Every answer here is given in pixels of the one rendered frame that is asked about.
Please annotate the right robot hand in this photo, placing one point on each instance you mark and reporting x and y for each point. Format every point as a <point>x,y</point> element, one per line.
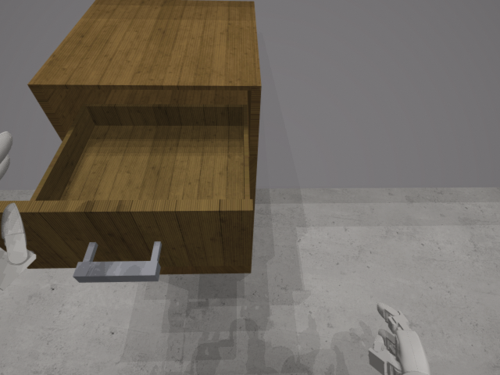
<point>406,351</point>

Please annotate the handle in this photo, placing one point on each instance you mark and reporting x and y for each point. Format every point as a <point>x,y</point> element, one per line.
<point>122,271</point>

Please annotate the cabinet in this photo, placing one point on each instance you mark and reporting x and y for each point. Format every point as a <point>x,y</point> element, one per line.
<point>181,52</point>

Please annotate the drawer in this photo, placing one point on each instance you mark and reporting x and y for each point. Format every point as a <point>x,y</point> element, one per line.
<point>127,175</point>

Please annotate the left robot hand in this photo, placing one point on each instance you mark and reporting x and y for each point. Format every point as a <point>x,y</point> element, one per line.
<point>18,257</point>

